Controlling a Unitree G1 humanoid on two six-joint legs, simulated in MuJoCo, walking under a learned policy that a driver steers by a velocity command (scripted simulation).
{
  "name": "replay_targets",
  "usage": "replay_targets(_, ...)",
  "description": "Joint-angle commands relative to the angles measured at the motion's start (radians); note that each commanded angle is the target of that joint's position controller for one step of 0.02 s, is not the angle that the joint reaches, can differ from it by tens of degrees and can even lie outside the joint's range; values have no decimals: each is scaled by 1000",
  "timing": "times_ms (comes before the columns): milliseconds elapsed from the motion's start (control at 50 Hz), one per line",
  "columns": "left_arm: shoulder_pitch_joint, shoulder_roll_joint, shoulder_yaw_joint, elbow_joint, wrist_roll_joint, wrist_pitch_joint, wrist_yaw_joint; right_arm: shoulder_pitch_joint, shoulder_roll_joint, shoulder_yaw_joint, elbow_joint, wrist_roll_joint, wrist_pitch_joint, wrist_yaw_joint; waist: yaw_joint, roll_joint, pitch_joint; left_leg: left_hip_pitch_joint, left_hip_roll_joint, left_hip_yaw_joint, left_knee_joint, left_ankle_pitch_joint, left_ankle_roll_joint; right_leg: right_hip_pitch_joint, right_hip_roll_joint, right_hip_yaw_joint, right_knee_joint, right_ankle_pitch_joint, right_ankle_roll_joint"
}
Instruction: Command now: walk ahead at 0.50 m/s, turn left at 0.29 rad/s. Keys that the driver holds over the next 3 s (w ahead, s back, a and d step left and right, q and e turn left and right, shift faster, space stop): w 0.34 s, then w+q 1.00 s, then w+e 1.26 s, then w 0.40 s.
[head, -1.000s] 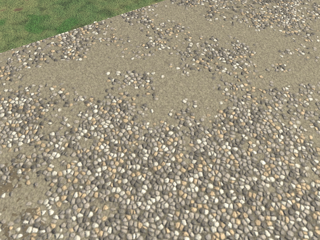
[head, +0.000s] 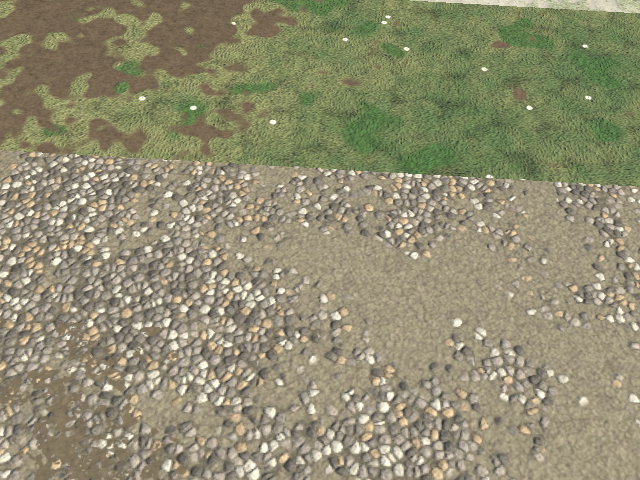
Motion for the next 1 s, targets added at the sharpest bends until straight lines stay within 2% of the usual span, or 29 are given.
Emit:
replay_targets(20, 42, 102, 28, -48, 13, 1, 0, -2, -112, -28, -51, -8, -33, -10, 13, 85, -122, 187, 270, -306, -273, 237, 195, -153, -61, 38, -56, 88, 19)
replay_targets(80, -35, 69, 19, -70, 22, 18, 3, 31, -136, -32, -13, -7, -43, -23, -2, 67, -65, 150, 250, -218, -314, 301, 188, -204, -55, 28, -200, 225, 53)
replay_targets(160, -164, 35, 5, -98, 15, 7, -10, 82, -145, -30, 31, -1, -39, -33, -56, 76, -29, 156, 205, -135, -322, 236, 133, -164, -12, 5, -476, 474, 47)
replay_targets(260, -279, 44, 3, -140, 6, -6, -37, 168, -161, -35, 98, 8, -27, -35, -95, 80, 16, 307, 280, -174, -275, 214, 125, -205, 21, 12, -627, 460, 2)
replay_targets(320, -246, 64, 9, -141, 9, -10, -48, 173, -174, -41, 120, 10, -12, -43, -62, 103, -7, 404, 315, -189, -194, 373, 95, -163, 44, 0, -664, 332, -44)
replay_targets(340, -192, 82, 18, -129, 11, -11, -45, 159, -183, -43, 120, 8, -7, -45, -29, 118, -44, 412, 303, -180, -130, 535, 82, -76, 74, -27, -669, 290, -63)
replay_targets(360, -74, 113, 37, -98, 15, -13, -37, 147, -176, -38, 120, 6, -2, -45, 37, 108, -122, 380, 257, -156, 15, 677, 61, 110, 104, -54, -691, 312, -91)
replay_targets(380, 96, 164, 54, -68, 25, -13, -28, 145, -142, -21, 105, -5, 0, -46, 112, 73, -265, 222, 206, -130, 252, 549, 29, 414, 2, 39, -636, 376, -144)
replay_targets(400, 207, 253, 80, -48, 36, -8, -23, 292, -36, 10, 96, 1, -17, -38, 83, -164, -441, -190, 40, -70, 664, 58, -57, 842, -264, 478, -668, 199, -304)
replay_targets(420, 244, 167, 58, -35, 18, -3, -26, 265, -75, 6, 115, 13, -32, -35, 116, -205, -495, -328, 0, -191, 800, -394, -57, 881, -317, 721, -826, 21, -313)
replay_targets(440, 175, 123, 43, -40, 12, 0, -19, 160, -158, -20, 89, 40, -36, -32, 120, -122, -309, -417, 59, -200, 857, -344, -52, 745, -291, 582, -860, -83, -256)
replay_targets(460, 95, 100, 34, -49, 17, 4, -14, 87, -160, -19, 66, 39, -37, -34, 91, -59, -196, -413, 116, -153, 820, -255, -49, 586, -259, 451, -888, -46, -222)
replay_targets(480, 39, 71, 26, -47, 23, 3, -13, 53, -147, -21, 59, 26, -33, -36, 60, -34, -109, -385, 149, -137, 756, -194, -53, 445, -219, 350, -929, 34, -208)
replay_targets(500, 7, 50, 20, -47, 32, -6, -12, 75, -133, -27, 69, 21, -22, -39, 24, -65, -82, -321, 182, -143, 706, -144, -55, 359, -185, 267, -960, 104, -190)
replay_targets(540, -20, 42, 22, -36, 33, -19, -14, 130, -87, -23, 97, 25, 4, -41, -6, -78, -69, -254, 193, -134, 678, -106, -66, 282, -160, 159, -1010, 203, -191)
replay_targets(580, -23, 64, 30, -18, 31, -29, -14, 107, -69, -21, 87, 20, 19, -47, -14, -58, -41, -297, 202, -139, 636, -49, -78, 266, -162, 76, -1037, 304, -200)
replay_targets(620, -11, 78, 37, -1, 33, -29, -7, 63, -63, -21, 69, 14, 17, -46, -7, -42, -29, -349, 204, -144, 545, 52, -87, 298, -154, 3, -1046, 381, -198)
replay_targets(680, -11, 94, 40, 8, 30, -18, 5, -19, -44, -13, 48, 14, 2, -25, 17, -33, -15, -321, 195, -85, 340, 216, -85, 323, -117, -111, -1053, 436, -169)
replay_targets(740, 44, 120, 48, 31, 20, -1, 15, -131, -20, -2, 7, 13, -3, -2, 65, -10, 17, -323, 184, -26, 208, 263, -73, 394, -143, -157, -1051, 454, -165)
replay_targets(780, 72, 134, 54, 46, 10, 16, 16, -175, -23, -1, -20, 15, -2, 10, 75, -5, 31, -354, 177, -10, 158, 227, -58, 482, -172, -173, -1025, 500, -161)
replay_targets(820, 72, 151, 61, 52, -1, 35, 19, -186, -38, -8, -43, 14, 0, 20, 58, -16, 26, -342, 152, 21, 130, 145, -31, 553, -192, -194, -963, 658, -146)
replay_targets(860, 52, 179, 71, 46, -8, 52, 28, -132, -75, -28, -47, 12, 6, 25, 8, -55, -33, -233, 89, 77, 135, 33, 8, 593, -193, -220, -823, 982, -124)
replay_targets(880, 40, 188, 73, 41, -9, 62, 33, -42, -107, -46, -30, 14, 8, 24, -48, -65, -86, -117, 51, 97, 131, -6, 34, 581, -182, -232, -684, 1088, -111)
replay_targets(900, 20, 179, 68, 35, -11, 66, 37, 116, -157, -76, 10, 17, 10, 14, -137, -43, -166, 114, 12, 92, 62, 48, 73, 489, -145, -253, -473, 1047, -79)
replay_targets(920, 44, 127, 47, 17, 15, 58, 38, 258, -245, -108, 43, 20, 22, -9, -183, 92, -260, 418, 139, -135, 38, 42, 134, 235, -94, -253, -159, 681, -35)
replay_targets(940, 136, -11, 2, -39, 39, 26, 18, 203, -329, -112, 26, 26, 9, -11, -43, 307, -349, 716, 371, -708, -67, -140, 336, -207, 129, -119, 165, -233, 20)
replay_targets(960, 13, 80, 15, -49, -2, -16, 2, 228, -234, -86, 6, 19, -5, -5, -129, 174, -407, 743, 401, -819, -185, -231, 334, -327, 114, 73, 240, -237, 0)
replay_targets(980, -76, 118, 25, -80, -33, -39, -6, 187, -188, -72, 11, 12, -19, -4, -133, 131, -261, 638, 373, -670, -202, -143, 280, -387, 66, 74, 197, -134, -26)
replay_targets(1000, -81, 106, 22, -77, -18, -50, -1, 123, -163, -63, 5, 14, -25, -4, -83, 44, -189, 494, 328, -553, -199, -31, 241, -336, 21, 74, 102, -48, -33)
